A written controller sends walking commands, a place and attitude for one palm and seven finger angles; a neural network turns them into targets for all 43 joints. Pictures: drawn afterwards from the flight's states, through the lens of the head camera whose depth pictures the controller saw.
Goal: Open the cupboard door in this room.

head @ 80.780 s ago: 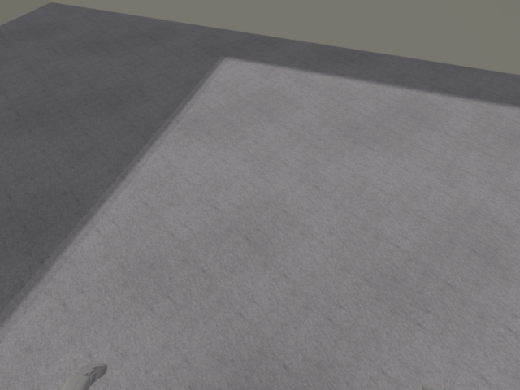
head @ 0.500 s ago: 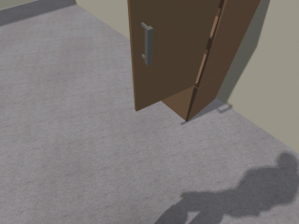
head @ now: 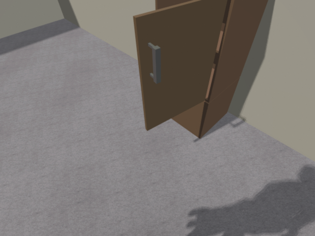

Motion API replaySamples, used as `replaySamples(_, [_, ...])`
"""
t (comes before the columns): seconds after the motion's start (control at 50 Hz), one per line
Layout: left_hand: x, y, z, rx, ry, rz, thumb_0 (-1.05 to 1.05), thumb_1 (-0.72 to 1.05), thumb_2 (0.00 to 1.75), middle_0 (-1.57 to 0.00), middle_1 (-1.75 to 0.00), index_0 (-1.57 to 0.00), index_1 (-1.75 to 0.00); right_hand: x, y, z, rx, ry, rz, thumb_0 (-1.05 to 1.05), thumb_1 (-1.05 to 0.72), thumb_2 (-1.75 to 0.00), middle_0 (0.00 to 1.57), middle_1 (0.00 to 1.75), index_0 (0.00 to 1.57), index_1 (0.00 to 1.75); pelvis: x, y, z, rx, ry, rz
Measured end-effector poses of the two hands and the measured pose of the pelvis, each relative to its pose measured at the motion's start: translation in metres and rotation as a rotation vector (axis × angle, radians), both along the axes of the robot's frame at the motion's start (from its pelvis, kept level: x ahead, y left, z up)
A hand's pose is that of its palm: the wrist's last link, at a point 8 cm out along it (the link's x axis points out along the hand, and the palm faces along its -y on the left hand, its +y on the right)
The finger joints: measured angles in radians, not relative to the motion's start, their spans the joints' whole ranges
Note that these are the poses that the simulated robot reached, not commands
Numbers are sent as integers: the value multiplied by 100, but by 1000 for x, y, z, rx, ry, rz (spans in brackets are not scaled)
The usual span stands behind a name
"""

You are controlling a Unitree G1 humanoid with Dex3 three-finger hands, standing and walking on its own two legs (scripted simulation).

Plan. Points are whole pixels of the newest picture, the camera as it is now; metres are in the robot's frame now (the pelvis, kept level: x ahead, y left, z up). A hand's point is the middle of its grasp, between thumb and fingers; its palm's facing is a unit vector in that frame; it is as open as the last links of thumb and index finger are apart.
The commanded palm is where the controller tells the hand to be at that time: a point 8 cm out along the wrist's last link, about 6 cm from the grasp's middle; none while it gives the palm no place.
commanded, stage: let the arm hang, fingers relaxed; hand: left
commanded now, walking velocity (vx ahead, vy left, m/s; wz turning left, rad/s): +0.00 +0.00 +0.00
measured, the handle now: (153, 63) +0.70 +0.06 +0.07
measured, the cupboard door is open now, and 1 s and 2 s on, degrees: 79 79 79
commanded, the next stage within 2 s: look to check the result in 0.24 s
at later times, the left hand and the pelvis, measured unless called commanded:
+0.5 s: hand out of the picture +0.07 +0.22 -0.16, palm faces -0.01 -0.95 -0.30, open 7.4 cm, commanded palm none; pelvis +0.01 +0.00 +0.00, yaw +0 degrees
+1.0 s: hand out of the picture +0.10 +0.22 -0.15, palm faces -0.02 -0.94 -0.33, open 7.4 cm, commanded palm none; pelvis +0.02 -0.01 +0.00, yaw +0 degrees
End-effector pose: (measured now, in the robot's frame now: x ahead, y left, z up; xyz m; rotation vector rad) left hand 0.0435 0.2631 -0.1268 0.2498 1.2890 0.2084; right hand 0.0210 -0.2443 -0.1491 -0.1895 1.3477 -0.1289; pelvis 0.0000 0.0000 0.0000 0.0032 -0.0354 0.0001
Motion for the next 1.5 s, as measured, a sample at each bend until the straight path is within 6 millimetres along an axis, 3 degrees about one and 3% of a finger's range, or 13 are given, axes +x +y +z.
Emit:
replaySamples(0.16, [24, -6, 0, -18, -42, -33, 1, 90, 90, -20, -29, -20, -30, 11, -3, 3, -8, -22, -5, 0, -91, -90, 20, 30, 20, 30, 4, 1, 1, 1, 1, -6])
replaySamples(0.58, [18, 3, 1, 9, 19, -18, 1, 90, 90, -20, -29, -20, -30, 31, -27, 10, -57, -11, 8, 0, -91, -90, 20, 30, 20, 30, 16, -5, 3, -3, 7, -3])
replaySamples(0.92, [47, 6, 8, 30, -36, -41, 1, 90, 90, -20, -30, -20, -30, 57, -40, 16, -74, -61, 24, 0, -91, -90, 20, 30, 20, 30, 23, -10, 3, -3, 10, -3])
replaySamples(1.18, [60, 4, 11, 36, -55, -57, 1, 90, 90, -20, -30, -20, -30, 57, -49, 18, -86, -53, 22, 0, -91, -90, 20, 30, 20, 30, 27, -13, 4, -2, 13, -3])
replaySamples(1.5, [57, 3, 12, 41, -49, -59, 1, 90, 90, -20, -30, -20, -30, 55, -54, 18, -87, -53, 20, 0, -91, -90, 20, 30, 20, 30, 26, -17, 4, -2, 8, -6])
